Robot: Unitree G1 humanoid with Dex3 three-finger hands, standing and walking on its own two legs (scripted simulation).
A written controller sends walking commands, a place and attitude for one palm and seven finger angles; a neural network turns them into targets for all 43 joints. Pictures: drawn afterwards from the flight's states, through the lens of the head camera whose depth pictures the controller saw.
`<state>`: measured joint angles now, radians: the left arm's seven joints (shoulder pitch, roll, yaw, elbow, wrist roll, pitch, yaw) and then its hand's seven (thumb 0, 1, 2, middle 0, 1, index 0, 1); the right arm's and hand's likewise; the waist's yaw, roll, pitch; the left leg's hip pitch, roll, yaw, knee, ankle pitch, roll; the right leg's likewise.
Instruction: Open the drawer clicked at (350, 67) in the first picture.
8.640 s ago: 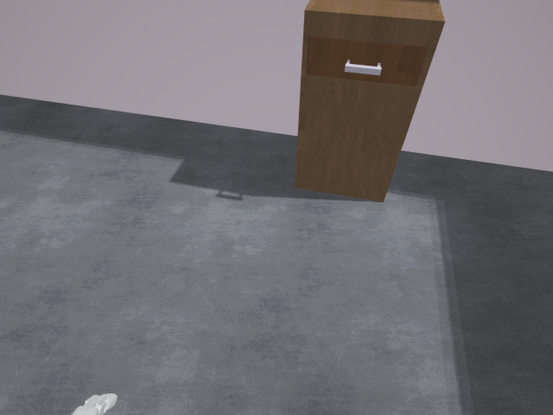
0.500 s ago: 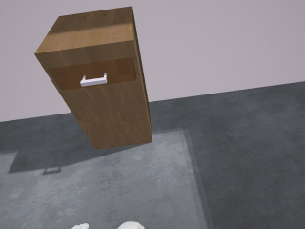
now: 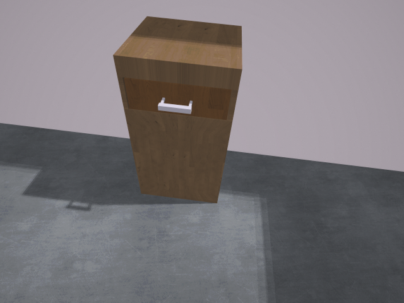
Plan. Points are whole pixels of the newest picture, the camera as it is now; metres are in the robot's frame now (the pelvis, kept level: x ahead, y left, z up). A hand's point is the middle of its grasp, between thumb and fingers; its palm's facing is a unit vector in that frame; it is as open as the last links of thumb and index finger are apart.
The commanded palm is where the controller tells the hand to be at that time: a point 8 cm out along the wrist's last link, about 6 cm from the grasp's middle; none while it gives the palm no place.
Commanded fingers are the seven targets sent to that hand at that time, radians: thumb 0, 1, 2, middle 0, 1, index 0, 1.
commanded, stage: take the last steps up to it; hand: left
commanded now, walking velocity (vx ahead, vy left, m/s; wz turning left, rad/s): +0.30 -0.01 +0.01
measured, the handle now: (175, 105) +0.82 +0.17 -0.08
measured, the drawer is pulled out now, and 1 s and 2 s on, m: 0.00 0.00 0.00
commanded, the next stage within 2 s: come to a stop and stand still in 0.68 s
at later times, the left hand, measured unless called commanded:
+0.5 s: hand (158, 263) +0.25 +0.13 -0.16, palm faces +0.04 -0.97 -0.22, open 7.3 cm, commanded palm none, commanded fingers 0.00 0.90 0.90 -0.20 -0.30 -0.20 -0.30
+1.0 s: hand (148, 255) +0.28 +0.16 -0.18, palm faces +0.07 -0.99 -0.15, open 7.4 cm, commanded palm none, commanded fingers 0.00 0.90 0.90 -0.20 -0.30 -0.20 -0.30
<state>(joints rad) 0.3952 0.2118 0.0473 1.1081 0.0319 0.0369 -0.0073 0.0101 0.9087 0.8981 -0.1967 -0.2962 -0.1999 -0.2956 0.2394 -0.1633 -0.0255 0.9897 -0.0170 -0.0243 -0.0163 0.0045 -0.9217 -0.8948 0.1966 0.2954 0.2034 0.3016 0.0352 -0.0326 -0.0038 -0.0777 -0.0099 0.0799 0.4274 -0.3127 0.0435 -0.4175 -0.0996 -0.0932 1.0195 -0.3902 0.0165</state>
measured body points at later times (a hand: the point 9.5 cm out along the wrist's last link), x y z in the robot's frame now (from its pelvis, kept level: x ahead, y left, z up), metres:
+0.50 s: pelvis +0.16 -0.05 -0.01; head +0.17 -0.07 +0.44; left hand +0.25 +0.18 -0.14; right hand +0.10 -0.28 -0.17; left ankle +0.10 +0.09 -0.65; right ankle +0.21 -0.14 -0.74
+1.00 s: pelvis +0.30 +0.00 +0.00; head +0.33 +0.02 +0.45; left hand +0.27 +0.21 -0.17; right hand +0.39 -0.23 -0.14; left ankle +0.32 +0.09 -0.74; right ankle +0.27 -0.13 -0.70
